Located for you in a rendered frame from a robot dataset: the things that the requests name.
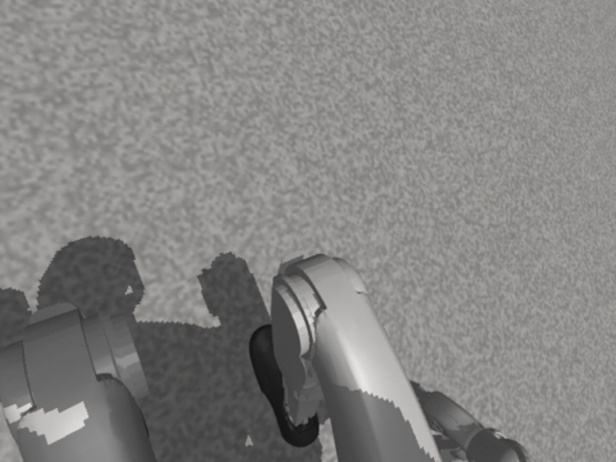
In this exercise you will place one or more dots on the right robot foot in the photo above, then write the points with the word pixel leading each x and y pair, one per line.
pixel 270 381

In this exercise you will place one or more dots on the right robot hand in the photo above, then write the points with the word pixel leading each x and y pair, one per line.
pixel 445 416

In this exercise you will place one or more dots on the right robot arm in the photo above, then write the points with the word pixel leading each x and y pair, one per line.
pixel 490 445

